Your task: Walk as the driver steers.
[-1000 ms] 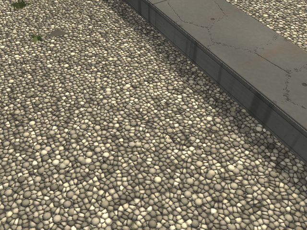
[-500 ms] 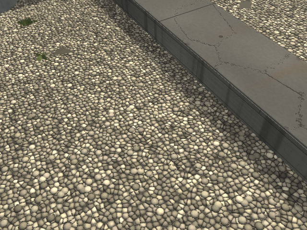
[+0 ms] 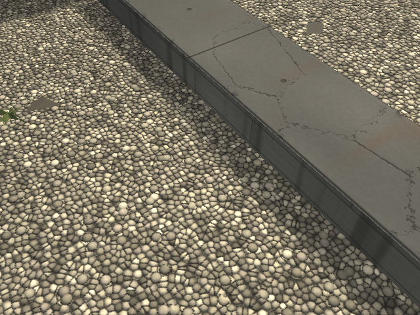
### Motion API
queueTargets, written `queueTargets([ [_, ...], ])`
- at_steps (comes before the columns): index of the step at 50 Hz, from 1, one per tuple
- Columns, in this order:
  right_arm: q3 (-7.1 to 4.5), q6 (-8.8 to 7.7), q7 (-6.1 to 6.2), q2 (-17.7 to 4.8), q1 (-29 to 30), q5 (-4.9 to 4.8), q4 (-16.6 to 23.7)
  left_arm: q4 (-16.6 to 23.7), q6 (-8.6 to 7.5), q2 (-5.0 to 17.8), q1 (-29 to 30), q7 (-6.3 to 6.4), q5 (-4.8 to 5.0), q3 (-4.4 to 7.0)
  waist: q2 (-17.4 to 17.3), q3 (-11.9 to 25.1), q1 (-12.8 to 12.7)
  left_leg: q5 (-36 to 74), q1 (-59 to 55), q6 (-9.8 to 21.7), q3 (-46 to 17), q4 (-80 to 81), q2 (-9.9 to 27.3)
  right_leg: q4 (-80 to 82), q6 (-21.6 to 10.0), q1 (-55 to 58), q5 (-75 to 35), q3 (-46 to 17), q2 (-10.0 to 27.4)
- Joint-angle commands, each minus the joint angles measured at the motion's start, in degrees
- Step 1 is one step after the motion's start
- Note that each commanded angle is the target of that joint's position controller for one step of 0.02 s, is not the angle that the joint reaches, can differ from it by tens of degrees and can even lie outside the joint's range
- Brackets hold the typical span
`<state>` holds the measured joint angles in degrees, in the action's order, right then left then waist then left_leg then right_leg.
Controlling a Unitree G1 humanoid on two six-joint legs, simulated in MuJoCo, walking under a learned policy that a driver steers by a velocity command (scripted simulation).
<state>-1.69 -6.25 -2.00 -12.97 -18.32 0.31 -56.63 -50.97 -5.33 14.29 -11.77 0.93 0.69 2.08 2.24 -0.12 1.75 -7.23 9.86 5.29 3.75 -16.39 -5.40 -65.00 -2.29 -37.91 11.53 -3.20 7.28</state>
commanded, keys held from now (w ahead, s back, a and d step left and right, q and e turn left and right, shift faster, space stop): w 1.00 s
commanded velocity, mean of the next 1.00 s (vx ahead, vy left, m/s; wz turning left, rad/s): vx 0.50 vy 0.00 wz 0.00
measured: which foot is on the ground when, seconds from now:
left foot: down 0.00-0.32, up 0.34-0.84, down 0.86-1.00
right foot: up 0.00-0.28, down 0.30-0.86, up 0.88-1.00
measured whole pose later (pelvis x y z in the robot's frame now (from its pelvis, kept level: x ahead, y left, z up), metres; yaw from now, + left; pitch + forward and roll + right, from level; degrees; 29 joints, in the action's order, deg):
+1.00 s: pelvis +0.55 -0.01 -0.01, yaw +1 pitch +2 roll +0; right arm -3.0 -5.6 -1.9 -14.2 -10.6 0.2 -51.5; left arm -54.7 -5.8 15.1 -16.5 0.4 1.0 2.5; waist 1.9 -1.0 0.1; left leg -8.2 19.2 4.1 3.6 -25.3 -2.6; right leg -68.7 -2.5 -25.6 19.4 -1.3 3.5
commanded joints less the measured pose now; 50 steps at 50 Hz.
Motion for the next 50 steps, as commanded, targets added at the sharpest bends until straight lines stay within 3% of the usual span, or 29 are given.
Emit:
queueTargets([
  [1,-1.20,-1.02,1.12,-7.60,2.42,-0.11,3.19,2.42,0.20,2.61,-1.94,0.39,-0.70,0.75,-4.28,-3.11,-2.69,4.30,6.18,9.75,-11.75,11.66,15.97,8.36,1.54,-0.89,-9.24,-0.08,2.37],
  [5,-1.48,-0.26,1.96,-9.25,-2.26,-1.02,2.15,4.85,-0.45,1.68,7.40,-0.34,-0.14,0.35,-4.37,-3.10,0.73,4.90,1.11,7.21,-9.07,10.67,15.11,24.88,2.01,1.07,-17.49,2.16,-0.30],
  [10,-1.86,0.92,2.09,-9.90,-6.14,-1.47,0.33,7.80,-0.92,2.76,14.26,-2.10,0.54,0.19,-5.28,-4.62,2.70,3.49,-8.12,6.40,-10.24,6.39,18.73,33.37,0.85,1.00,-12.23,2.40,-1.89],
  [12,-2.19,1.54,2.20,-10.51,-5.55,-1.49,0.27,8.04,-1.46,4.05,12.51,-2.67,0.60,0.61,-6.06,-3.62,1.02,6.88,-10.57,5.51,-11.03,3.02,20.04,35.73,-0.79,4.70,-7.51,3.06,-2.92],
  [13,-2.24,1.87,2.22,-10.85,-4.36,-1.42,0.54,7.28,-1.69,5.23,8.91,-2.74,0.53,1.25,-6.58,-1.70,-1.37,14.48,-10.55,4.67,-10.25,-1.17,19.37,36.95,-1.82,10.30,-6.01,4.47,-4.49],
  [14,-1.84,2.18,2.19,-9.86,-3.54,-1.07,0.90,4.71,-1.84,7.53,0.56,-2.51,0.46,2.62,-5.89,3.11,-5.30,23.29,-9.04,3.31,-7.77,-10.95,16.27,38.01,-3.37,21.01,-5.66,5.74,-6.29],
  [15,-0.76,2.06,2.14,-7.59,-3.05,-0.12,2.43,2.07,-1.89,12.13,-11.42,-2.00,-0.09,4.10,-1.34,11.99,-9.69,17.56,0.89,1.08,-4.23,-28.45,12.60,36.71,-7.18,38.62,-6.55,-2.99,1.55],
  [16,1.40,0.66,1.53,-0.29,-9.48,-0.35,3.00,0.51,-1.34,17.67,-17.35,-2.14,-0.72,5.47,14.22,19.35,-7.60,-9.86,25.58,-3.16,-1.45,-50.28,2.24,42.12,-16.30,59.92,2.80,-29.36,14.74],
  [17,0.45,-0.87,1.32,-4.90,-7.96,-1.50,2.22,0.71,-1.43,11.84,-17.17,-2.24,-0.82,3.84,11.66,20.51,-8.47,-23.81,32.66,-2.20,-10.35,-58.94,3.25,48.02,-16.24,60.21,6.56,-38.71,15.79],
  [18,-0.74,-1.70,1.11,-9.43,-2.58,-2.89,3.98,1.78,-1.52,8.88,-11.66,-2.15,-0.60,2.81,8.15,12.27,-7.41,-19.76,36.54,-0.92,-10.53,-60.73,6.57,48.37,-13.30,53.12,4.48,-30.09,14.04],
  [19,-0.80,-1.72,1.39,-9.52,0.70,-2.76,4.81,3.15,-1.41,7.16,-6.18,-2.18,-0.56,2.10,3.43,8.22,-5.51,-14.28,34.50,-0.84,-8.73,-58.58,9.85,49.47,-11.83,45.00,-1.13,-22.16,11.77],
  [20,-1.02,-1.30,1.71,-8.73,2.51,-1.81,5.12,3.62,-1.39,5.64,-2.93,-2.50,-0.78,1.61,0.59,4.67,-4.01,-10.62,32.23,-1.25,-8.05,-54.74,11.62,51.61,-11.13,37.94,-5.59,-17.04,9.41],
  [21,-1.25,-0.46,1.86,-7.81,1.80,-1.31,5.10,3.52,-1.55,4.51,-1.65,-2.70,-1.11,1.22,1.55,3.54,-2.10,-8.23,28.53,-1.49,-8.29,-51.71,13.22,53.41,-10.23,33.57,-8.01,-13.18,7.43],
  [23,-1.03,1.01,1.99,-5.28,-0.01,-1.18,4.52,2.28,-1.79,4.59,-2.73,-2.93,-1.02,1.25,1.91,2.17,-0.69,-6.25,25.70,-2.38,-7.31,-48.93,13.39,55.89,-10.67,29.57,-12.14,-8.99,5.65],
  [26,-1.24,1.70,2.25,-5.25,4.48,-0.65,6.35,0.46,-1.73,6.63,-5.84,-2.18,-0.96,1.85,0.59,-0.23,-0.97,-0.25,30.57,-3.83,-6.93,-41.86,13.78,57.58,-11.25,30.00,-17.49,-5.46,5.52],
  [32,-0.93,1.07,1.47,-3.97,17.17,-0.86,10.06,-1.94,-0.82,7.85,-10.76,-0.75,-0.25,1.97,1.14,-2.80,-4.47,13.40,29.74,-4.34,-4.51,-22.05,11.41,59.21,-8.96,32.29,-13.53,-0.63,3.74],
  [35,-0.79,0.87,0.73,-4.12,21.74,-1.25,11.72,-3.72,-0.28,8.06,-13.63,-0.64,-0.03,2.13,1.46,-4.34,-5.85,12.57,30.38,-3.74,-4.25,-17.43,10.47,57.85,-8.85,37.06,-12.70,-0.66,5.52],
  [38,-0.83,0.33,-0.31,-4.76,24.02,-1.42,13.34,-4.80,0.46,8.57,-13.97,-0.17,0.20,2.52,1.80,-5.07,-5.33,8.07,30.38,-1.99,-4.51,-14.21,10.04,54.88,-7.94,41.92,-14.87,-1.17,7.95],
  [40,-1.40,-0.03,-0.66,-6.18,21.34,-1.36,13.07,-4.74,0.94,9.39,-12.59,-0.02,0.21,2.87,2.87,-3.13,-3.22,3.94,24.31,-0.54,-3.08,-12.90,8.39,50.92,-6.86,43.01,-23.17,-0.78,8.27],
  [41,-2.19,-0.14,-0.56,-7.55,16.92,-1.25,11.93,-4.48,1.21,9.79,-11.30,0.00,0.16,2.94,3.43,-0.31,-0.56,2.94,17.10,0.44,-1.30,-12.33,6.41,45.78,-5.99,42.40,-32.60,0.38,7.19],
  [42,-3.64,-0.12,-0.23,-9.90,7.47,-1.20,8.85,-4.13,1.53,8.72,-10.54,0.00,-0.12,2.50,2.52,5.03,3.71,3.54,4.60,1.94,-0.18,-11.98,4.78,35.19,-4.57,39.18,-38.25,2.57,4.15],
  [43,-5.05,0.05,0.32,-14.34,-3.70,-0.62,6.29,-2.67,1.49,6.95,-10.74,0.07,-1.06,1.51,-3.24,13.33,7.30,4.74,-13.85,5.55,-10.67,-13.43,13.94,17.32,-2.44,26.78,-25.66,5.19,0.56],
  [44,-5.88,0.48,0.22,-18.53,-7.98,-0.33,4.99,-2.51,0.11,-1.36,-18.16,-0.80,-1.10,-0.89,-19.19,21.12,3.50,-5.72,-33.93,15.15,-38.66,-6.78,27.15,-3.88,1.37,2.78,12.80,4.43,-10.42],
  [45,-4.38,0.46,0.25,-13.26,-7.10,-0.83,5.38,-3.44,-1.45,3.79,-15.72,-1.11,0.21,0.18,-15.10,21.31,5.03,-10.49,-33.21,14.37,-45.56,-1.41,27.20,-12.39,0.44,-3.94,20.33,-3.80,-8.67],
  [46,-3.63,0.28,0.48,-10.76,-1.90,-0.97,6.39,-1.53,-2.37,7.71,-9.96,-1.26,1.53,1.21,-11.87,12.81,4.25,-7.88,-25.63,11.49,-36.79,-0.79,25.50,-13.72,-0.64,-7.74,16.10,-3.07,-5.57],
  [47,-3.04,0.22,0.52,-9.18,3.11,-0.72,7.59,-0.62,-2.53,7.99,-6.32,-0.83,1.43,1.29,-6.51,8.51,2.36,-1.99,-16.65,9.86,-29.37,0.41,23.44,-11.20,-0.79,-5.57,10.30,-1.48,-2.34],
  [48,-2.53,0.10,0.27,-7.45,6.32,-0.21,8.05,-0.39,-2.20,7.64,-4.51,-0.35,0.52,1.73,-4.22,5.06,0.60,2.88,-8.76,8.96,-24.33,2.22,21.29,-7.46,-0.61,-2.77,6.95,-0.95,-0.47],
  [50,-1.98,-0.19,-0.06,-5.71,7.32,0.41,7.36,-0.70,-0.59,5.30,-6.70,-0.10,0.10,1.88,-6.43,3.60,-2.45,5.26,-1.68,8.31,-19.16,5.70,18.68,-3.19,-0.57,3.05,3.90,-1.38,1.45],
])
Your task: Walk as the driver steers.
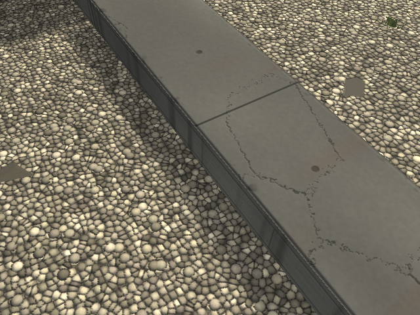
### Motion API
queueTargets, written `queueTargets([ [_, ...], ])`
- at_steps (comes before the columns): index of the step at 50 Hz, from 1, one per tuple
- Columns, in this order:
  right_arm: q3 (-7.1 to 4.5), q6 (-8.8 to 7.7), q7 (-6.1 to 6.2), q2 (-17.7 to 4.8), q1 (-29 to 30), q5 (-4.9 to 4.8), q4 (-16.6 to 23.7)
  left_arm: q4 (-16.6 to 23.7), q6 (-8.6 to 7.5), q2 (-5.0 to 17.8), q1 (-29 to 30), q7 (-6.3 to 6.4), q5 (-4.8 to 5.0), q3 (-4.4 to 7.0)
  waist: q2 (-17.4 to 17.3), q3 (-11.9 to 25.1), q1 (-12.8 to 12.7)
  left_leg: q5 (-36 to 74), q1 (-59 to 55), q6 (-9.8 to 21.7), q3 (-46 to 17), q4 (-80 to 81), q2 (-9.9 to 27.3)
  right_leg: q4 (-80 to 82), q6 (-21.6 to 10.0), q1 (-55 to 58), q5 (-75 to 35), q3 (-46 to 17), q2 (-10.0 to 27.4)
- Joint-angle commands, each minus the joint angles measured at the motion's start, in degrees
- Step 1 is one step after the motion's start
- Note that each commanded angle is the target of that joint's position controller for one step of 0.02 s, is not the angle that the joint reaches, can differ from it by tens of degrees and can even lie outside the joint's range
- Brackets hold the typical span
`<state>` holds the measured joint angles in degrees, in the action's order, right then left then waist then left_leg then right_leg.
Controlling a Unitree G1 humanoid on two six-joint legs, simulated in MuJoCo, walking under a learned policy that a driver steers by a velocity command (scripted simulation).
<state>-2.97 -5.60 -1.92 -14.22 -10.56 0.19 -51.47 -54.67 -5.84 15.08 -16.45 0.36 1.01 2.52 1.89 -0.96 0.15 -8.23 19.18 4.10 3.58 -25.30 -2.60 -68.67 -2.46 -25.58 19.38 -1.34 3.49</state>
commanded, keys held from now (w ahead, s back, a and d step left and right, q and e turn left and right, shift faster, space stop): w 0.22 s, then w+q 0.76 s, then q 0.02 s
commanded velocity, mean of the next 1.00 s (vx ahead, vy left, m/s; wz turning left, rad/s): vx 0.50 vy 0.00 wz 0.33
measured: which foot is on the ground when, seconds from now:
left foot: down 0.00-0.42, up 0.44-0.94, down 0.96-1.00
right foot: up 0.00-0.38, down 0.40-0.96, up 0.98-1.00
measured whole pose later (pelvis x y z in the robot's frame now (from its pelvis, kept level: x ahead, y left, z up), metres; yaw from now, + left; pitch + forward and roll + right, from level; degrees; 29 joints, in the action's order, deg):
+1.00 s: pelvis +0.49 +0.07 -0.03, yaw +23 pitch +1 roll -2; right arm -5.5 -0.9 -2.0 -15.8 -3.7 -1.3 -42.0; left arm -53.0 -4.1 16.7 -16.0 1.2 0.8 5.3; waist 0.0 -3.6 -1.7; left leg -11.4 29.8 5.4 3.0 -39.7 0.0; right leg -51.4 4.3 -6.3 29.9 9.0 8.6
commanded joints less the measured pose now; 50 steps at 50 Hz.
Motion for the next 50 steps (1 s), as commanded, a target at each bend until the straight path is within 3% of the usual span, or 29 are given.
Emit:
queueTargets([
  [1,-0.77,-1.01,-0.08,-4.83,-1.31,0.31,1.62,2.91,0.53,3.51,-2.57,0.52,-0.29,1.38,-6.26,3.72,-1.27,7.30,-9.41,9.89,-17.11,15.93,15.36,2.27,-0.11,-8.71,-4.55,-2.85,5.54],
  [4,-1.37,-0.99,0.85,-7.31,-3.94,0.15,0.32,4.60,1.36,3.47,2.04,0.73,-0.95,1.64,-4.63,0.96,-0.99,10.66,-8.77,10.45,-13.74,18.21,15.21,9.47,1.47,-13.25,-10.73,-2.24,6.04],
  [6,-1.41,-0.58,1.53,-7.77,-5.72,0.03,-0.28,5.81,1.32,3.34,6.00,0.62,-1.18,1.73,-4.22,0.17,0.01,11.69,-10.30,9.63,-11.94,18.70,14.63,15.90,2.16,-15.56,-16.51,-1.93,5.81],
  [10,-1.33,-0.17,2.16,-8.27,-8.99,-0.62,-1.63,7.86,0.81,2.18,14.00,-0.12,-0.71,1.18,-4.68,-1.50,2.65,10.29,-12.00,7.41,-8.05,19.16,12.59,29.31,2.11,-13.37,-25.55,0.26,3.58],
  [14,-1.53,0.64,2.21,-8.65,-13.25,-1.11,-3.67,10.14,-0.05,2.48,20.97,-1.05,-0.20,0.78,-4.51,-3.48,4.96,10.68,-17.60,7.71,-9.84,16.20,14.23,36.69,2.17,-13.13,-22.99,0.77,1.60],
  [17,-2.14,1.60,2.65,-9.65,-13.17,-1.45,-4.06,10.80,-1.14,4.21,20.58,-1.86,0.03,1.10,-5.84,-2.97,3.19,13.22,-20.76,6.90,-12.75,11.94,16.43,40.94,1.20,-9.16,-18.12,0.04,0.39],
  [18,-2.42,1.79,2.81,-10.24,-12.08,-1.38,-3.55,10.18,-1.41,5.41,18.25,-1.85,-0.06,1.54,-6.60,-1.62,1.70,16.25,-20.53,6.34,-13.49,9.91,16.57,41.74,0.76,-4.70,-16.38,0.53,-0.64],
  [19,-2.45,1.93,2.87,-10.36,-10.43,-1.42,-3.01,8.77,-1.66,6.92,13.22,-1.65,-0.19,2.38,-6.98,1.12,-1.37,23.15,-19.67,5.35,-12.73,4.88,15.01,43.55,-0.18,2.98,-15.94,1.78,-2.12],
  [20,-1.84,1.98,2.83,-8.71,-9.62,-0.95,-2.24,6.24,-1.85,9.69,4.23,-1.19,-0.67,3.71,-6.20,7.56,-5.25,25.64,-15.29,3.71,-10.52,-5.78,11.49,42.66,-2.04,16.67,-17.30,0.92,-0.82],
  [21,-1.22,0.82,2.17,-6.75,-11.96,2.29,-1.14,4.45,-1.53,10.08,-7.69,-0.26,-6.79,2.85,1.05,14.09,-7.53,10.99,-6.22,1.96,-5.20,-22.99,5.36,42.56,-3.53,30.80,-12.87,-8.48,9.77],
  [22,-0.33,0.71,1.89,-0.45,-20.41,0.07,-0.59,3.39,-0.49,16.67,-10.27,-0.21,-6.47,4.78,19.11,21.78,-4.12,-23.11,13.26,0.10,-2.23,-40.96,-3.03,47.94,-10.77,45.94,-12.70,-32.37,23.70],
  [23,-1.63,1.19,2.11,-6.77,-16.20,1.42,-2.12,5.31,0.43,11.13,-6.09,-0.27,-4.79,3.62,7.64,17.56,-4.35,-21.95,16.36,1.64,-8.31,-45.06,1.53,49.84,-8.88,39.61,-8.17,-31.13,20.57],
  [24,-1.95,1.25,1.60,-6.55,-12.30,1.12,-1.26,6.07,0.61,7.47,-1.10,-0.29,-4.13,2.41,4.49,10.03,-2.94,-16.58,16.58,1.86,-8.37,-44.27,3.67,50.91,-7.13,31.76,-8.48,-22.09,17.93],
  [25,-1.70,1.54,1.30,-5.37,-10.17,0.95,-0.57,6.39,0.72,5.41,1.55,-0.09,-3.77,1.87,2.11,6.30,-1.93,-12.86,15.33,1.26,-7.60,-42.27,5.56,53.13,-6.12,25.97,-12.65,-16.37,16.26],
  [27,-1.61,3.21,0.64,-4.06,-9.60,2.16,-0.10,5.81,0.48,4.28,2.12,0.45,-2.93,1.33,4.27,3.34,-0.06,-10.76,11.88,0.02,-6.81,-39.92,6.90,55.35,-5.14,19.35,-18.56,-8.82,13.92],
  [29,-1.41,4.52,0.06,-2.88,-8.89,2.29,0.74,5.17,-0.43,4.41,0.63,0.32,-2.45,1.39,4.18,2.91,0.66,-9.35,11.90,-0.46,-6.00,-39.41,6.95,56.90,-5.99,18.13,-21.24,-5.13,13.87],
  [30,-2.32,4.09,1.59,-3.18,-6.18,-3.80,2.52,5.66,-0.95,6.50,3.85,0.58,-0.76,2.66,6.39,3.13,0.29,-8.94,16.59,-1.01,-9.53,-37.57,9.41,57.60,-7.07,21.55,-18.67,-4.53,13.86],
  [31,-2.05,3.96,2.12,-3.70,-3.88,-3.89,3.68,5.58,-1.16,6.55,3.42,0.78,-0.43,2.81,4.92,2.47,-0.35,-7.58,18.98,-1.53,-9.57,-35.55,9.67,58.88,-7.62,22.34,-17.55,-4.54,14.89],
  [33,-2.17,3.98,2.24,-3.17,-1.06,-2.08,5.32,4.51,-0.83,7.25,1.70,1.40,-1.11,3.30,2.77,0.67,-0.69,-4.04,21.89,-2.71,-9.38,-31.72,9.98,60.51,-8.21,22.85,-18.52,-2.50,15.92],
  [34,-2.09,4.07,1.95,-2.54,-0.45,-1.85,5.97,4.18,-0.54,8.04,1.28,1.57,-1.32,3.69,2.74,-0.04,-0.67,-1.63,22.78,-3.17,-9.30,-29.75,10.28,60.80,-7.94,22.96,-19.41,-0.62,15.73],
  [38,-1.71,4.06,0.59,-1.77,5.04,-1.42,8.44,4.01,0.02,8.90,0.74,2.15,-1.22,4.26,2.35,-2.41,-2.13,8.11,20.36,-3.17,-5.69,-20.76,9.81,61.08,-6.03,21.63,-20.70,8.01,13.32],
  [43,-1.74,4.55,-0.76,-2.66,10.49,-1.38,11.87,3.47,0.86,11.23,-0.58,1.85,0.10,5.24,2.05,-4.71,-2.87,4.20,17.96,-0.64,-1.89,-14.47,8.81,57.79,-4.01,25.85,-22.17,12.27,14.84],
  [45,-2.51,4.78,-0.97,-4.29,9.00,-1.25,12.62,3.75,1.34,12.88,0.56,1.63,0.88,5.72,2.93,-3.05,-0.97,-1.50,13.16,1.40,0.99,-13.69,6.24,51.84,-3.06,27.50,-36.23,13.64,15.42],
  [46,-3.37,4.89,-0.89,-5.68,5.13,-1.29,12.05,4.02,1.74,13.74,1.48,1.54,1.29,5.95,3.29,-0.43,1.65,-3.63,7.26,2.66,3.19,-12.99,3.68,45.13,-2.27,27.32,-45.83,14.84,14.86],
  [47,-4.95,5.05,-0.71,-8.12,-3.40,-1.48,9.70,4.32,2.12,13.51,2.40,1.25,1.80,5.79,1.82,3.86,6.48,-1.37,-4.24,4.63,5.07,-9.40,0.03,33.25,-0.85,24.65,-50.79,16.86,12.66],
  [48,-7.43,5.56,0.43,-13.21,-13.47,-1.72,6.73,4.78,1.82,11.25,1.32,1.23,0.44,4.92,-2.56,9.00,10.46,0.50,-21.83,7.39,-0.83,-8.21,0.76,16.10,2.10,12.21,-39.44,17.25,10.02],
  [49,-8.52,5.26,1.05,-21.36,-11.95,-2.10,6.89,8.56,0.39,2.59,-2.64,0.66,-2.41,2.32,-20.91,11.23,3.27,-6.56,-37.71,17.12,-32.29,-1.92,15.30,-5.94,6.06,-14.36,12.08,13.45,-0.83],
  [50,-7.08,3.97,0.77,-18.03,-12.71,-0.89,9.77,9.42,-2.16,5.31,1.15,0.12,-0.34,2.26,-14.42,20.56,5.73,-8.83,-39.53,20.68,-50.47,8.33,21.35,-14.41,5.41,-19.31,16.78,-1.56,-3.17],
])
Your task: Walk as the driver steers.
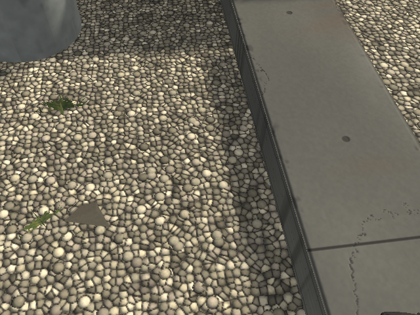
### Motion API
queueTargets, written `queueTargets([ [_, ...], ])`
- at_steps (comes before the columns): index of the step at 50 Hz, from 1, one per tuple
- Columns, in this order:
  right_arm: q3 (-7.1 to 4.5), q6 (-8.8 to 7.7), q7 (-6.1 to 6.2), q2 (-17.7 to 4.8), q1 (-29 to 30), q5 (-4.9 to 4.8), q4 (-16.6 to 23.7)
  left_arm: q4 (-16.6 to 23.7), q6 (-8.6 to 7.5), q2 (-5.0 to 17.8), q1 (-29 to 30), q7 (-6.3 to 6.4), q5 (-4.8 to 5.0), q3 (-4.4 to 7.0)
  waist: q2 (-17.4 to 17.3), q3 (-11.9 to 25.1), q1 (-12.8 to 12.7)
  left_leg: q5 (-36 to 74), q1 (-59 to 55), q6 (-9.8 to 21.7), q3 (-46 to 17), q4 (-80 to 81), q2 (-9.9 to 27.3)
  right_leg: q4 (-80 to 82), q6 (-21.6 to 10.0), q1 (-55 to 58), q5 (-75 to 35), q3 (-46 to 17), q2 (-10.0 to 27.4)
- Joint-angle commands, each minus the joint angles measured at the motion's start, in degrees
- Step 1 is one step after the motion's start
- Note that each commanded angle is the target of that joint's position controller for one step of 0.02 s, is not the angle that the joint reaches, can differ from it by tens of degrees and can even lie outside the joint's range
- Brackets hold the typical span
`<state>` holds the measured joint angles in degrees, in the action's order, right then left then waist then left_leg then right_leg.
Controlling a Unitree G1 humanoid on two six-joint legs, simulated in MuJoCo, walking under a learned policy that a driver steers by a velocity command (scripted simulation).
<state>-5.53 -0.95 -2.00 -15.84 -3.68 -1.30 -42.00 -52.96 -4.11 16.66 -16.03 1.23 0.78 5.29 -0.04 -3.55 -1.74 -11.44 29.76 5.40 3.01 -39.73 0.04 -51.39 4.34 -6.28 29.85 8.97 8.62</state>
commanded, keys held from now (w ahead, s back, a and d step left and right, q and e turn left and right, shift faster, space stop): q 0.16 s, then no key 0.08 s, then e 0.22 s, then w+e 0.54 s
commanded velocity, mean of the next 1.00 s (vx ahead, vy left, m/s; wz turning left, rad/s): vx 0.27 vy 0.00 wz -0.09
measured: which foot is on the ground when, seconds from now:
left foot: down 0.00-0.50, up 0.52-0.74, down 0.76-1.00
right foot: up 0.00-0.42, down 0.44-0.76, up 0.78-1.00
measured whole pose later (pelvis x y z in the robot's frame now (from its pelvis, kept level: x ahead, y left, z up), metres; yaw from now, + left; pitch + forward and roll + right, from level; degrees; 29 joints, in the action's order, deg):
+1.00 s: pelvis +0.31 +0.06 +0.03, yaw -10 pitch +2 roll +0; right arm -4.4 -4.7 1.4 -14.0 -21.5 1.0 -46.9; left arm -41.7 -1.6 17.5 -10.9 -0.3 1.1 5.4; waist 2.9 2.5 3.8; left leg -15.4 3.6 0.4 6.1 -16.6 1.0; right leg -58.6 1.1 -41.3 6.8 -5.0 2.9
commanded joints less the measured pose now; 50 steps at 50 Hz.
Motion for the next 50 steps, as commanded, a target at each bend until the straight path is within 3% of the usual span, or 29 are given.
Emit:
queueTargets([
  [1,-3.32,-1.95,0.33,-12.96,-17.58,1.50,0.31,9.18,-4.85,6.68,6.56,-0.86,2.04,0.13,-7.47,16.94,8.36,5.39,-46.93,16.30,-42.99,23.19,18.39,-32.36,-2.70,-43.32,1.22,-12.92,-6.54],
  [2,-2.75,-2.63,0.31,-11.03,-14.12,1.14,0.88,8.92,-5.13,6.12,6.68,-0.38,1.11,-0.17,-4.14,13.15,5.88,14.09,-39.34,14.14,-34.70,21.35,16.39,-27.61,-3.74,-41.42,-3.88,-13.00,-4.16],
  [3,-2.04,-2.63,0.38,-8.55,-9.26,0.78,1.92,7.71,-4.70,6.82,5.90,0.28,-0.68,0.28,-1.47,10.17,3.21,22.07,-30.65,12.20,-28.07,20.55,14.08,-23.35,-3.50,-36.79,-6.96,-13.21,-2.02],
  [4,-1.53,-2.55,0.64,-7.17,-6.73,1.23,2.93,7.32,-3.76,7.88,4.35,0.51,-1.24,0.91,-2.25,9.70,0.98,27.52,-24.20,11.42,-24.35,21.13,12.92,-20.67,-3.50,-31.58,-8.27,-13.69,-0.74],
  [6,-1.66,-2.58,1.15,-7.94,-6.15,1.52,3.41,7.79,-1.78,6.99,3.89,0.57,-1.36,1.10,-2.12,9.27,-0.62,34.45,-18.27,11.10,-20.77,22.23,11.08,-16.35,-2.92,-27.35,-9.60,-12.95,-1.45],
  [9,-2.08,-2.33,2.51,-9.43,-8.67,1.03,2.82,9.07,-0.29,4.42,6.67,0.80,-2.10,0.39,-1.85,9.14,-0.30,41.46,-17.11,10.07,-16.12,21.68,8.60,-6.93,-1.49,-28.12,-16.56,-11.69,-4.07],
  [12,-1.69,-1.15,3.61,-8.14,-10.14,0.37,2.40,10.05,-0.11,2.83,10.88,-0.03,-1.65,-0.49,-4.30,9.75,1.85,38.51,-18.88,6.58,-13.25,20.53,6.32,5.80,-1.39,-26.72,-26.52,-11.32,-5.57],
  [15,-0.79,-0.71,4.27,-6.39,-11.22,1.10,1.30,9.87,-0.56,2.45,13.34,-1.47,-1.28,-1.10,-5.25,10.15,4.00,34.52,-20.95,4.47,-12.24,20.80,7.02,13.89,-2.01,-22.81,-34.55,-10.79,-5.74],
  [18,0.11,-1.17,3.82,-5.15,-11.22,2.28,-0.41,9.58,-0.97,3.52,13.88,-2.18,-1.34,-0.98,-5.12,8.40,4.31,34.32,-23.72,4.84,-13.15,19.34,9.21,17.33,-3.71,-21.35,-31.08,-11.18,-5.44],
  [20,0.11,-1.31,3.58,-5.74,-10.69,2.30,-1.20,9.87,-1.35,4.68,13.63,-2.40,-1.40,-0.73,-5.01,7.34,3.73,36.44,-26.14,4.88,-13.76,16.16,10.08,19.77,-5.68,-21.14,-25.86,-10.56,-6.16],
  [21,-0.02,-1.10,3.71,-6.35,-10.18,1.87,-1.37,9.72,-1.54,5.36,12.28,-2.53,-1.49,-0.52,-4.74,7.30,2.58,36.66,-27.03,4.09,-13.28,13.49,9.38,22.89,-6.82,-19.35,-27.45,-9.80,-6.82],
  [22,-0.29,-0.89,3.97,-7.18,-10.79,1.69,-1.38,9.52,-1.66,7.31,10.59,-2.58,-1.79,0.00,-3.21,8.24,1.87,36.11,-26.68,2.37,-12.19,9.75,7.30,25.14,-8.31,-15.01,-38.26,-10.78,-6.32],
  [23,-0.54,-1.07,4.25,-7.31,-13.03,2.37,-0.80,9.74,-1.55,10.27,10.09,-2.50,-2.12,0.68,0.94,10.56,3.73,31.23,-22.92,-0.02,-10.18,4.16,2.75,22.83,-11.10,-7.89,-55.83,-15.22,-3.41],
  [24,-0.49,-1.08,4.68,-6.92,-14.86,2.58,-0.28,9.29,-0.82,10.87,7.12,-2.37,-1.90,1.06,6.29,15.68,3.75,19.80,-15.07,-4.05,-7.28,-4.58,-1.73,22.15,-18.01,1.34,-59.00,-22.97,1.79],
  [25,-0.32,-0.96,4.79,-6.85,-11.56,2.95,0.46,8.55,0.30,8.85,2.68,-1.97,-0.97,0.95,9.25,17.78,0.24,-1.34,-7.37,-6.38,-4.58,-12.88,-5.71,26.05,-23.37,6.15,-50.58,-31.61,6.65],
  [26,-0.10,-0.43,4.21,-6.14,-7.88,2.32,2.62,7.24,1.01,8.37,-1.04,-1.62,-0.15,0.85,13.47,16.43,-1.82,-26.49,2.61,-6.81,-6.29,-22.87,-6.88,32.15,-25.80,8.82,-30.75,-41.76,10.25],
  [27,0.01,-0.24,3.32,-5.50,-8.51,0.96,2.64,7.19,1.03,8.18,-0.60,-1.42,0.42,0.66,9.33,13.73,-0.74,-24.81,6.62,-5.71,-9.81,-27.60,-3.59,35.24,-23.79,5.82,-6.12,-44.85,10.05],
  [28,0.07,-0.30,2.64,-5.30,-7.07,0.39,3.26,8.22,1.02,7.93,1.99,-1.19,0.53,0.61,8.04,9.18,0.10,-21.06,8.27,-4.93,-9.74,-26.03,-1.58,37.98,-21.50,0.42,4.87,-43.77,8.59],
  [29,-0.12,-0.54,2.37,-5.50,-6.26,0.66,3.51,9.20,1.17,8.11,4.99,-0.84,0.23,0.62,7.06,5.83,1.65,-18.76,6.82,-4.49,-8.64,-20.11,-0.16,39.81,-18.87,-5.15,5.30,-41.02,7.04],
  [32,0.28,-1.91,2.64,-3.15,-6.61,1.90,2.54,11.17,2.37,9.44,9.19,0.29,-0.20,1.37,9.28,6.84,3.26,-13.18,-9.31,-5.20,-4.25,-3.44,-2.14,40.60,-14.77,-15.95,-4.03,-30.40,-0.60],
  [34,0.22,-2.58,2.50,-2.87,-7.96,1.30,1.88,11.44,2.88,9.71,8.36,0.82,0.46,1.76,10.55,8.85,3.67,-6.72,-15.07,-5.68,-3.32,3.84,-3.15,39.22,-14.81,-16.81,-4.84,-28.80,-1.95],
  [37,-0.38,-2.72,2.69,-3.73,-12.39,0.89,0.44,12.49,3.49,7.56,7.59,0.93,0.83,1.34,7.97,9.20,5.98,-2.38,-24.97,-4.93,-2.14,13.28,-2.36,34.37,-11.75,-22.65,3.05,-28.63,-4.58],
  [38,-1.05,-2.72,3.25,-5.94,-17.63,1.10,-0.38,13.52,3.21,5.05,8.76,0.62,0.70,0.60,4.57,9.27,8.25,-8.58,-31.62,-3.05,-7.74,16.84,3.87,26.53,-8.68,-30.32,5.43,-25.95,-7.35],
  [39,-2.02,-2.49,3.71,-10.79,-20.92,2.09,-0.63,15.16,2.56,-0.24,9.19,0.32,1.13,-0.69,-9.38,9.33,8.35,-25.11,-36.04,1.69,-26.88,25.60,17.45,8.44,-5.77,-40.47,2.39,-16.63,-13.58],
  [40,-2.67,-2.97,3.20,-13.90,-17.77,3.60,0.02,17.30,1.45,2.13,9.37,0.13,1.31,-0.27,-14.73,4.94,5.95,-34.30,-30.39,6.85,-41.21,30.72,24.65,-2.00,-6.16,-46.53,-0.86,-17.92,-9.89],
  [41,-1.88,-3.73,3.45,-10.22,-14.05,2.64,1.06,16.28,0.98,5.60,7.94,-0.23,1.02,0.59,-10.71,2.01,4.10,-33.43,-29.41,6.75,-38.10,30.78,23.19,-6.91,-6.45,-48.19,-5.52,-19.69,-7.58],
  [43,-0.88,-4.42,3.51,-6.79,-11.34,1.36,1.04,13.95,1.13,5.89,5.20,-0.60,0.07,1.07,-7.52,0.92,2.77,-20.16,-29.77,3.14,-25.83,30.48,18.21,-9.41,-5.62,-48.00,-12.51,-18.80,-6.24],
  [46,-0.49,-4.97,3.53,-5.76,-13.36,2.33,-0.29,14.42,1.31,3.35,6.89,-1.36,0.15,0.57,-5.79,0.63,3.97,-2.29,-27.67,2.10,-12.63,31.30,14.85,-12.10,-4.07,-45.04,-21.01,-16.31,-5.13],
  [50,-0.63,-4.46,3.62,-6.43,-15.46,2.29,-1.46,17.07,1.92,1.74,11.40,-2.13,0.31,-0.18,-5.49,-0.44,5.67,7.90,-26.22,2.23,-2.63,31.24,13.19,-3.00,-2.29,-40.86,-26.99,-12.46,-4.12],
])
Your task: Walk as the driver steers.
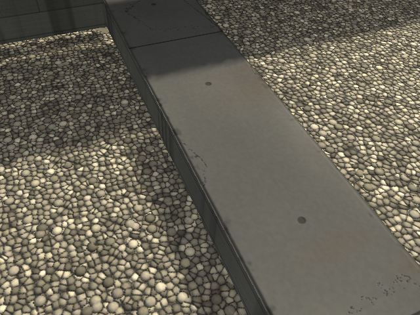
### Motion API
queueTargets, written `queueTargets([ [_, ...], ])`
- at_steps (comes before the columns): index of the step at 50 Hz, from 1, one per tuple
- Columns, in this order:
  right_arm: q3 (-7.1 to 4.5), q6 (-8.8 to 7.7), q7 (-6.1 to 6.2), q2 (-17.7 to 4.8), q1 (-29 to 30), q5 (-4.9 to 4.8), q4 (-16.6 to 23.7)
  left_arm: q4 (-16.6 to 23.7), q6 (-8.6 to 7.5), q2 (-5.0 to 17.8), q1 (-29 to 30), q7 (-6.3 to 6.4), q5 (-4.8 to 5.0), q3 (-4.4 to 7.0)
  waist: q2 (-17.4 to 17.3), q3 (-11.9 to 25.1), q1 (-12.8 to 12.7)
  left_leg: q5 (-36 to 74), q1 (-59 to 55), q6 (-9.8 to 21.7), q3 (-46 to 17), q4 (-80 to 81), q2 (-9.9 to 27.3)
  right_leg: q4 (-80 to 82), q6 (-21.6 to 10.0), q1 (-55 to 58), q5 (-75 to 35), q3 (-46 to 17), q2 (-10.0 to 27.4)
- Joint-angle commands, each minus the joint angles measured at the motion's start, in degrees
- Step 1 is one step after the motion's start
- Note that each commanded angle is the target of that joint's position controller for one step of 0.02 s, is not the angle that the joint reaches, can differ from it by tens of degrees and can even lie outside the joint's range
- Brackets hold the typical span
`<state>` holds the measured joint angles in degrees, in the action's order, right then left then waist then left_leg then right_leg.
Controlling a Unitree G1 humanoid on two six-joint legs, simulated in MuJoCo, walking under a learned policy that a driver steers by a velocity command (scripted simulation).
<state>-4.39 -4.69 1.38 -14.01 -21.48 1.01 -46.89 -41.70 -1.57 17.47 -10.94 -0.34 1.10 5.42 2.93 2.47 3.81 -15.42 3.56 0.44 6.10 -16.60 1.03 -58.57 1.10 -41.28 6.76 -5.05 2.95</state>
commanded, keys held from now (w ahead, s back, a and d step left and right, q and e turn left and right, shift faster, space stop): w+e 1.00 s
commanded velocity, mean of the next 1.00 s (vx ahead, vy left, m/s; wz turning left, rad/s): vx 0.49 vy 0.00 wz -0.59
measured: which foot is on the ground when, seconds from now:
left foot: down 0.00-0.22, up 0.24-0.64, down 0.66-1.00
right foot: up 0.00-0.18, down 0.20-0.68, up 0.70-1.00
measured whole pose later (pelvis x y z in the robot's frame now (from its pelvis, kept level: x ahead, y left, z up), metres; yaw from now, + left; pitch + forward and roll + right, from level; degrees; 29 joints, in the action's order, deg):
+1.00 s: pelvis +0.41 -0.08 -0.01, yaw -36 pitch +2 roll +0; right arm -1.5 -5.0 -0.1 -11.5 -28.3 2.4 -51.8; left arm -30.6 3.6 7.4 -3.6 1.9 -1.9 0.8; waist 2.2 1.2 0.2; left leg -17.9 8.8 1.8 13.7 -25.0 2.4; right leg -131.7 -5.7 -67.1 26.5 -2.1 -4.0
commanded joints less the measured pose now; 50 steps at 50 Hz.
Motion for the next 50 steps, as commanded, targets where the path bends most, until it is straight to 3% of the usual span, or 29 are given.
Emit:
queueTargets([
  [1,-1.91,-0.53,0.30,-8.79,2.00,-0.17,3.25,6.64,-0.62,0.30,8.03,-0.96,0.01,-0.65,-8.63,-6.87,0.72,12.95,0.31,7.12,-4.06,8.06,12.15,7.62,0.97,-4.13,-5.05,2.75,1.66],
  [5,-2.23,0.71,0.18,-10.47,0.41,-1.21,2.37,8.75,-0.11,-1.08,10.99,-2.54,-0.28,-1.72,-9.14,-7.04,1.50,22.41,-1.77,7.47,-0.71,4.64,14.95,12.88,-1.46,2.86,0.87,8.37,0.13],
  [6,-0.63,0.50,-0.54,-6.45,-1.88,1.32,1.11,8.98,1.22,-1.20,11.40,-3.61,-5.07,-1.78,-9.66,-7.58,0.43,28.85,-2.88,5.78,2.50,2.72,13.80,17.12,-3.59,5.76,2.83,12.38,-1.00],
  [7,-0.62,0.39,-0.69,-6.71,-2.87,1.08,0.91,8.51,1.49,-0.73,10.26,-3.60,-5.23,-1.34,-11.48,-5.82,0.69,44.03,-3.24,5.24,3.95,-2.37,13.13,18.29,-5.04,11.54,4.71,14.72,-4.27],
  [8,-1.08,0.52,-0.75,-9.32,-3.07,0.73,0.80,7.20,1.22,0.59,5.11,-3.15,-4.97,-0.59,-12.31,-2.49,-2.11,56.77,-4.51,4.55,4.83,-10.58,12.91,20.03,-6.36,17.83,7.50,14.52,-7.02],
  [9,-1.50,0.73,-0.73,-11.24,-1.61,-0.15,1.39,4.37,0.62,1.92,-4.71,-2.57,-4.84,0.40,-11.60,2.64,-7.06,58.15,-2.28,3.63,5.68,-21.71,12.62,25.42,-7.84,28.82,4.37,13.71,-9.02],
  [10,-1.47,0.41,-0.86,-11.59,-1.02,-0.72,1.96,2.11,0.24,4.70,-11.68,-1.56,-5.18,1.70,-9.02,5.68,-10.60,44.35,6.22,1.92,6.86,-34.26,10.92,29.61,-8.39,40.31,2.87,11.76,-8.97],
  [11,0.42,0.43,-1.15,-3.43,-2.26,0.33,4.14,2.37,-0.03,10.08,-13.00,-0.93,-5.48,2.60,1.13,7.65,-8.07,-7.34,22.37,-0.04,4.64,-51.51,6.90,30.21,-10.31,51.32,-2.05,-9.16,7.25],
  [12,0.69,0.66,-1.54,-3.59,-2.24,-0.47,7.78,3.46,0.28,16.47,-14.74,-1.04,-3.74,4.14,7.51,15.65,-8.52,-15.07,33.65,-2.88,-4.39,-64.73,-0.91,38.32,-20.92,57.19,-11.73,-38.72,20.05],
  [13,0.09,0.63,-1.81,-6.65,2.82,0.50,8.31,2.55,0.85,13.71,-13.31,-0.85,-2.29,4.12,-0.88,11.54,-9.53,-8.09,37.31,-2.61,-9.36,-65.91,2.61,39.91,-21.53,53.61,-5.58,-31.74,17.17],
  [14,0.52,0.08,-2.04,-5.78,4.79,0.60,8.88,1.99,0.91,9.83,-10.40,-0.37,-2.11,2.85,0.83,3.77,-7.81,-4.98,38.95,-2.11,-8.15,-64.45,4.02,40.17,-20.73,46.08,-3.66,-25.03,14.50],
  [15,0.70,-0.22,-2.03,-5.65,4.48,1.12,8.26,1.85,0.77,6.52,-7.95,-0.21,-2.26,1.79,-1.15,-0.01,-5.53,-2.81,36.55,-2.02,-8.30,-60.63,5.52,41.11,-18.55,39.47,-6.85,-20.00,11.04],
  [17,0.78,1.41,-2.40,-5.74,2.45,2.08,7.70,2.42,0.38,3.89,-4.44,0.18,-1.72,0.69,-0.71,-0.29,-2.13,-2.23,30.66,-3.32,-8.13,-58.09,5.94,42.55,-16.88,32.00,-13.43,-13.83,7.17],
  [20,1.47,2.70,-2.85,-4.16,2.57,2.17,7.77,1.66,-0.70,5.51,-4.87,-0.01,-1.94,1.03,-1.00,-0.38,-0.87,-1.55,28.04,-4.30,-5.86,-50.69,5.01,42.30,-16.28,27.14,-19.35,-9.21,4.13],
  [25,2.50,3.15,-2.40,-2.32,11.83,1.11,11.35,1.35,-0.50,5.39,-8.78,-0.29,-2.41,1.08,2.49,-2.44,-4.77,4.96,29.33,-3.44,-4.81,-32.76,3.24,42.28,-14.81,29.58,-15.97,-11.36,3.43],
  [29,2.33,2.39,-1.17,-3.71,13.84,-0.23,13.08,2.68,-0.42,5.97,-7.95,-0.12,-3.04,1.27,3.57,-0.95,-5.22,6.62,21.11,-2.14,-4.99,-22.49,0.07,38.11,-11.83,30.77,-22.54,-13.77,3.74],
  [31,1.65,1.82,-0.52,-4.87,9.30,-0.67,12.85,3.90,-0.43,6.28,-6.21,-0.03,-2.91,1.41,3.71,0.40,-2.70,6.22,15.00,-1.43,-5.21,-17.25,-0.87,33.52,-10.57,31.70,-25.41,-16.63,3.86],
  [32,1.23,1.26,-0.12,-5.23,5.31,-0.29,12.06,4.78,-0.58,6.20,-4.28,-0.09,-2.24,1.36,1.93,1.52,0.42,10.20,9.05,-1.07,-4.10,-10.01,-1.06,28.12,-9.36,31.18,-26.22,-15.78,1.70],
  [33,0.44,0.43,0.31,-7.50,2.32,0.99,11.61,5.56,-1.00,3.93,-4.14,-0.37,-1.21,0.77,-2.38,4.10,1.97,11.10,1.60,-1.09,-5.85,-6.64,1.71,17.85,-7.50,28.62,-21.70,-12.48,-2.54],
  [34,-0.31,0.43,0.77,-11.84,-3.23,2.30,11.64,7.33,-1.06,-1.78,-5.18,-0.14,-0.63,-0.72,-13.28,7.17,2.50,11.69,-6.67,0.07,-21.53,-1.95,16.36,-0.32,-4.98,18.36,2.26,-4.24,-8.76],
  [35,-1.57,1.95,0.44,-16.39,-0.33,2.11,11.33,8.42,-0.17,-1.77,-13.05,0.50,-0.17,-0.67,-27.74,10.81,-3.09,5.16,-9.33,6.23,-40.20,4.48,25.18,-13.11,-3.14,7.09,23.85,2.63,-12.34],
  [36,-0.67,3.03,-0.03,-10.01,4.34,2.19,13.52,5.68,1.25,1.44,-12.80,1.27,-2.77,-0.10,-14.31,5.87,-2.97,-13.70,-2.35,9.55,-38.00,4.09,22.98,-27.40,-2.74,3.68,22.38,2.45,-7.37],
  [37,0.55,3.24,-0.23,-5.75,6.54,1.22,13.58,6.16,1.80,1.05,-7.99,1.04,-4.43,0.07,-8.91,0.63,-2.47,-20.51,3.40,10.38,-31.33,4.34,19.36,-37.09,-2.82,0.36,19.58,3.67,-6.58],
  [40,0.86,1.16,0.02,-4.90,3.12,1.82,9.57,9.47,3.02,-3.32,-2.41,0.75,-4.04,-1.30,-7.67,-3.55,-3.16,-13.19,7.83,8.92,-18.15,3.31,14.83,-53.94,-4.18,-9.46,17.59,3.77,-5.24],
  [43,1.32,-0.14,-0.56,-3.55,-3.43,1.87,4.35,13.18,3.34,-5.74,4.25,1.03,-3.14,-2.70,-5.63,-3.81,-2.42,-15.03,3.33,8.09,-15.92,2.83,16.20,-62.40,-5.45,-22.92,17.04,1.43,-6.21],
  [44,1.27,-0.38,-0.66,-3.89,-4.38,1.78,3.21,14.10,3.59,-6.19,6.25,1.14,-3.09,-3.03,-5.71,-4.23,-2.37,-15.46,2.37,8.35,-15.54,3.44,17.30,-65.13,-5.35,-26.98,16.97,1.21,-6.51],
  [45,1.32,-0.70,-1.18,-3.60,-7.25,2.10,0.96,15.39,3.89,-8.60,10.23,1.81,-3.11,-3.90,-7.86,-4.51,-1.37,-15.59,-1.03,9.62,-16.98,4.88,19.89,-77.60,-6.23,-34.61,20.30,2.45,-7.56],
  [48,1.91,-1.68,-1.71,-3.06,-8.12,1.36,-2.12,17.77,4.31,-9.26,14.63,2.86,-2.98,-4.82,-4.81,-8.31,-3.66,-19.09,-0.81,7.75,-12.87,7.82,20.89,-80.16,-6.89,-43.63,22.52,0.34,-6.04],
  [50,2.60,-1.26,-1.62,-1.92,-6.93,1.28,-4.08,19.93,4.11,-11.45,18.36,2.01,-2.78,-6.42,-2.74,-10.88,-5.99,-17.04,7.89,4.39,-5.69,10.08,16.21,-67.59,-7.31,-39.51,17.82,3.33,-4.33],
])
